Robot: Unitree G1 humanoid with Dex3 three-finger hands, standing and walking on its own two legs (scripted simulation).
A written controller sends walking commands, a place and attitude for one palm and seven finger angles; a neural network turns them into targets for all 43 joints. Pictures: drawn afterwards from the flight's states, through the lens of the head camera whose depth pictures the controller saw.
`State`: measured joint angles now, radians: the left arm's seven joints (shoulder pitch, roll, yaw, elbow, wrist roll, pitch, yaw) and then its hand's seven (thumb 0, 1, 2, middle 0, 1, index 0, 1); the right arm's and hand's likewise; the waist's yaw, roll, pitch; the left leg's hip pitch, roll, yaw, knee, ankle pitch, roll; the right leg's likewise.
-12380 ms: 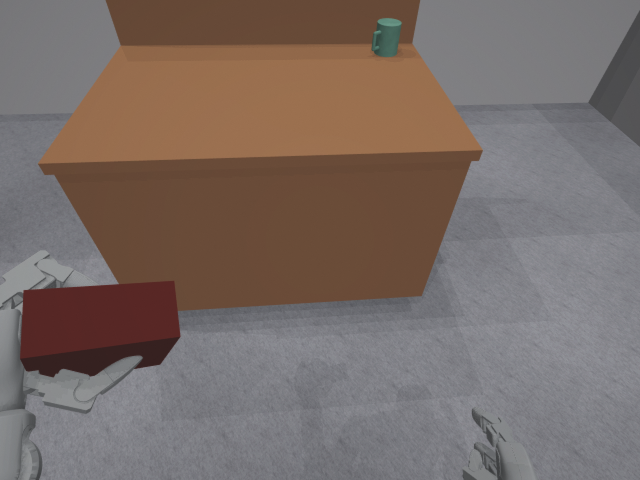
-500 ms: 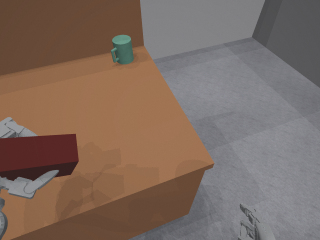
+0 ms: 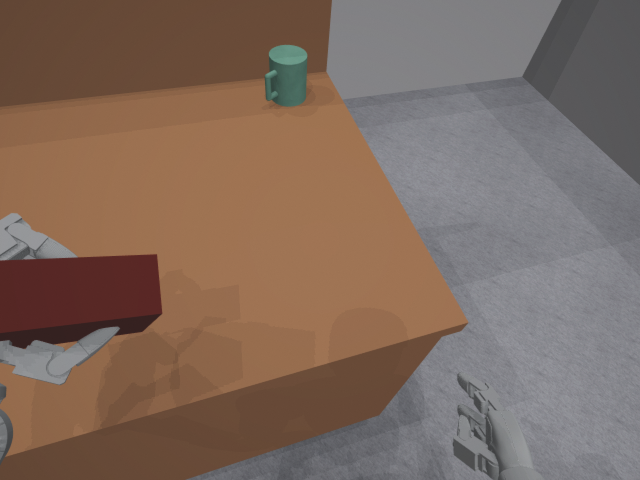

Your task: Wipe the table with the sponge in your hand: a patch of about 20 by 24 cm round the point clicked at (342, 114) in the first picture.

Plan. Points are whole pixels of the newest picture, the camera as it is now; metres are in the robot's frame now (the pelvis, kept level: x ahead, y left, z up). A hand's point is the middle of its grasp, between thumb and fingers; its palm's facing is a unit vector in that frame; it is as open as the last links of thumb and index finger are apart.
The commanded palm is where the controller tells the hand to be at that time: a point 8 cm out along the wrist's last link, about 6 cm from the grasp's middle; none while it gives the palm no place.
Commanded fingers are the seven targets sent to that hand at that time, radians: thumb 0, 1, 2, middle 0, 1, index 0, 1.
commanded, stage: come to a stop and stand still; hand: left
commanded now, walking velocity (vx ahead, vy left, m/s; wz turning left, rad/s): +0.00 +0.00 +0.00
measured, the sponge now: (104, 301) +0.24 +0.24 +0.13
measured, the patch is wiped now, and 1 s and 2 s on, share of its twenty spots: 0.00 0.00 0.00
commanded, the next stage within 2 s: look again from close up in 0.38 s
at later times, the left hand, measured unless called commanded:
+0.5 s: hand (75, 332) +0.20 +0.23 +0.16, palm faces +0.35 -0.86 -0.37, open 9.3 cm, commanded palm +0.14 +0.26 +0.18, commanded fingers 0.00 0.10 1.30 -1.20 -1.60 -1.20 -1.60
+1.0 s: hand (72, 335) +0.20 +0.24 +0.15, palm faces +0.36 -0.87 -0.33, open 9.3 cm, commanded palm +0.14 +0.26 +0.18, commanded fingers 0.00 0.10 1.30 -1.20 -1.60 -1.20 -1.60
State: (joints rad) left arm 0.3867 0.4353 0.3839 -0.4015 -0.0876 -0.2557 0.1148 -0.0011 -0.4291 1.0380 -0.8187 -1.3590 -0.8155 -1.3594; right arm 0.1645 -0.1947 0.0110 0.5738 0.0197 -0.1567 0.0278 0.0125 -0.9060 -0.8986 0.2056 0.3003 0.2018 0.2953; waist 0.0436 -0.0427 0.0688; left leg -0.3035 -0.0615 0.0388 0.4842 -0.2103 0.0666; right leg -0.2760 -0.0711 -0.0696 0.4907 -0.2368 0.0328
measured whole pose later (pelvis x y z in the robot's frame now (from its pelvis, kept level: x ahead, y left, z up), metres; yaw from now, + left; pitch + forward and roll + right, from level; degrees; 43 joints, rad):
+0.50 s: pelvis -0.01 -0.02 +0.00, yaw +1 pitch +0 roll -1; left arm 0.45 0.41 0.36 -0.44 -0.13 -0.24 0.08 0.00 -0.43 1.04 -0.82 -1.36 -0.82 -1.36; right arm 0.19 -0.23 -0.01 0.60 0.04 -0.17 0.00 0.01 -0.91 -0.90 0.20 0.30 0.20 0.30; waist 0.02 -0.01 0.07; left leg -0.30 -0.03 0.00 0.47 -0.18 0.04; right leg -0.24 -0.04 -0.11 0.44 -0.20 0.01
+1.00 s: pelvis -0.02 -0.02 +0.00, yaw +0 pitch +0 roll -1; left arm 0.43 0.40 0.36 -0.45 -0.13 -0.21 0.08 0.00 -0.43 1.04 -0.82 -1.36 -0.82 -1.36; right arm 0.18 -0.19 0.01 0.59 0.04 -0.16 -0.01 0.02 -0.91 -0.90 0.21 0.30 0.20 0.30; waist 0.05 -0.03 0.07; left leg -0.29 -0.02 0.02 0.47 -0.18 0.04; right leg -0.25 -0.03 -0.08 0.45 -0.19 0.01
